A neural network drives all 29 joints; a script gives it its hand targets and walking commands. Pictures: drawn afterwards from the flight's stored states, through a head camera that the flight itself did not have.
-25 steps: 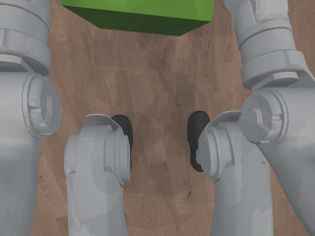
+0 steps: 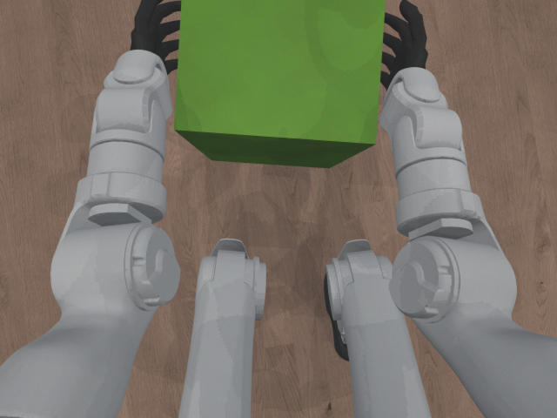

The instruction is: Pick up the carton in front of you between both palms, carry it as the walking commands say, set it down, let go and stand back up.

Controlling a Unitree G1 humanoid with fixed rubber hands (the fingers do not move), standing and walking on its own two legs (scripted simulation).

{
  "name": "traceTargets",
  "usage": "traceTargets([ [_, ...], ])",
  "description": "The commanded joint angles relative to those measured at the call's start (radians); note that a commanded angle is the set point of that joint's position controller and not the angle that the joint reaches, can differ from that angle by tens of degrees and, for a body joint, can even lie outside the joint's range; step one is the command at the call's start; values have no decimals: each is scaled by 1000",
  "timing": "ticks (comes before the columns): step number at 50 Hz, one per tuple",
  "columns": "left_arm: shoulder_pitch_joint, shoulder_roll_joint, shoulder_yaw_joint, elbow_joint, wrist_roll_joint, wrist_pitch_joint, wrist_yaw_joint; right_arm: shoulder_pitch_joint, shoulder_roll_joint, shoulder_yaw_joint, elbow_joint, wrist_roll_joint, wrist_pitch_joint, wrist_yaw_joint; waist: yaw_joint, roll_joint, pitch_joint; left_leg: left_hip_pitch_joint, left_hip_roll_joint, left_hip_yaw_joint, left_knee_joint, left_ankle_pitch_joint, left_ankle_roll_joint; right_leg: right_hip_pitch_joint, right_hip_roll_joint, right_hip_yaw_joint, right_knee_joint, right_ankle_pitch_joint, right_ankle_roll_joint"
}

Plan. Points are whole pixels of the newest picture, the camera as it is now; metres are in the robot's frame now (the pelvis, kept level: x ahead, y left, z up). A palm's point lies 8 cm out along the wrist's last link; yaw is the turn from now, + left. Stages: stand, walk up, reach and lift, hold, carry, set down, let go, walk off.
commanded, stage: reach and lift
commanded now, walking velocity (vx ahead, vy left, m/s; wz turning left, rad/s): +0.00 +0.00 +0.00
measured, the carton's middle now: (277, 83) +0.54 +0.04 -0.15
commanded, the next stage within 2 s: none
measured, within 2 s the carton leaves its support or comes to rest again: neither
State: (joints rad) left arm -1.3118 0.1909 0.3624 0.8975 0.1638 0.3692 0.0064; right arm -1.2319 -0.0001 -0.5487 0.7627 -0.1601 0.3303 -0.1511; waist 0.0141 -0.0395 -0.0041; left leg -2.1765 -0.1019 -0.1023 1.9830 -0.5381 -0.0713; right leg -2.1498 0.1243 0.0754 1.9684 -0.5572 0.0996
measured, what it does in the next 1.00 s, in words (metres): rises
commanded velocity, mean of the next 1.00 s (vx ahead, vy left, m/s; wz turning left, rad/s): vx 0.00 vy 0.00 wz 0.00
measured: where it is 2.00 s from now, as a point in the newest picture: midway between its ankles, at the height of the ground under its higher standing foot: (285, 328)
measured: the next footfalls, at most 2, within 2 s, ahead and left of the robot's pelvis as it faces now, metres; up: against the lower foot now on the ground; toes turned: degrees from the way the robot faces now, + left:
none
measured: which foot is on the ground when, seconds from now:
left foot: down 0.00-1.00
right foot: down 0.00-1.00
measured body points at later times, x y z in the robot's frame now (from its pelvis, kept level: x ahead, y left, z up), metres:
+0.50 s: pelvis +0.01 +0.00 +0.11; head +0.26 +0.03 +0.49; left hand +0.50 +0.18 +0.05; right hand +0.51 -0.12 +0.06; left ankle +0.11 +0.13 -0.40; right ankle +0.11 -0.14 -0.40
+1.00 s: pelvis +0.06 -0.01 +0.25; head +0.19 +0.01 +0.68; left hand +0.45 +0.17 +0.21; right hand +0.46 -0.14 +0.21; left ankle +0.11 +0.13 -0.40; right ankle +0.11 -0.14 -0.40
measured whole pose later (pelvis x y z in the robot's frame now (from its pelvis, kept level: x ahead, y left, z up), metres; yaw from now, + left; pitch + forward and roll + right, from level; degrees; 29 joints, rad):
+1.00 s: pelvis +0.06 -0.01 +0.25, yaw +2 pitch +27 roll +0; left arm -0.59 -0.08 0.37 0.61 0.23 0.36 0.00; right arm -0.58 0.14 -0.42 0.59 -0.21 0.33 -0.08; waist 0.01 -0.03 -0.21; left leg -1.16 -0.07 -0.13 1.10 -0.41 -0.04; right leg -1.14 0.10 0.13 1.10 -0.42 0.04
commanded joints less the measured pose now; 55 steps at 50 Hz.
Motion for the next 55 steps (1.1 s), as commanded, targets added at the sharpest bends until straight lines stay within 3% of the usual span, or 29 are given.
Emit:
traceTargets([
  [1,-527,-1024,-270,1,-62,-13,-267,-673,938,382,51,46,12,273,2,67,-918,505,-41,196,-274,121,54,456,70,-194,-245,114,-65],
  [7,-551,-1044,-249,-25,-30,-10,-275,-697,983,390,41,42,22,288,27,50,-1043,611,-43,196,-363,102,63,542,75,-190,-332,93,-59],
  [18,-458,-1216,-449,-213,-129,49,-276,-588,1123,598,-93,134,77,326,22,68,-1331,945,-51,198,-475,288,37,764,75,-192,-447,243,-47],
  [24,-317,-1273,-503,-233,-141,40,-262,-421,1158,644,-91,148,68,338,11,85,-1233,1036,-54,172,-559,350,28,822,72,-169,-531,297,-49],
  [33,-129,-1298,-489,-211,-103,-2,-236,-219,1173,649,-58,120,31,337,7,71,-1042,1162,-56,130,-724,340,39,952,65,-124,-703,289,-55],
  [43,43,-1316,-510,-235,-84,-30,-236,-23,1202,682,-67,92,8,333,3,43,-916,1335,-46,97,-915,339,54,1195,46,-73,-910,311,-65],
  [55,289,-1320,-585,-312,-80,-29,-240,240,1205,762,-128,84,11,339,0,43,-729,1636,-26,53,-1174,448,62,1520,8,-14,-1171,439,-77],
])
